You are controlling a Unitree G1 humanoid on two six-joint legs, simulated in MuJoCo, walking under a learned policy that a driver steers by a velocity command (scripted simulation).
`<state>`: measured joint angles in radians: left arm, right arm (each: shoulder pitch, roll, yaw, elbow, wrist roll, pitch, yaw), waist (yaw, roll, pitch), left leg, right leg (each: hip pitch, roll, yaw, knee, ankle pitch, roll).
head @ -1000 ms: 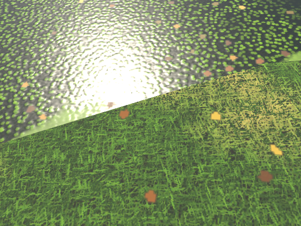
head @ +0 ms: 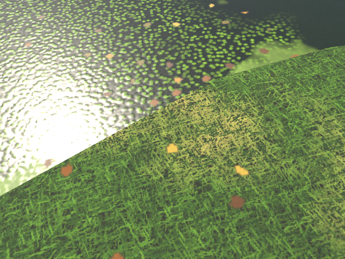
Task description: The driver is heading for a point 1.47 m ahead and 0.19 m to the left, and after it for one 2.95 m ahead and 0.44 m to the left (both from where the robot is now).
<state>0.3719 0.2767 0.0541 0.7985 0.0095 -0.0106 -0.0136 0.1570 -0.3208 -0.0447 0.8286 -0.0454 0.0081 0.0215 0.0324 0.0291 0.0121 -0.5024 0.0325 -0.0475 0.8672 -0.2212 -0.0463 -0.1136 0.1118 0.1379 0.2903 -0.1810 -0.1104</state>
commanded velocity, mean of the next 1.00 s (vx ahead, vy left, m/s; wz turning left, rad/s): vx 0.46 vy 0.00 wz -0.05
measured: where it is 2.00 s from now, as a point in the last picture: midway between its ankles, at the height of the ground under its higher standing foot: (170, 151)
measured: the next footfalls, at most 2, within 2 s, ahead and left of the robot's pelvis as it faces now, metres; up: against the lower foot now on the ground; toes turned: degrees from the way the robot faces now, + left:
left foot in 0.26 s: +0.25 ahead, +0.13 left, +0.00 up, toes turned -9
right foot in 0.76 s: +0.53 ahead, -0.09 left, +0.00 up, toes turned -7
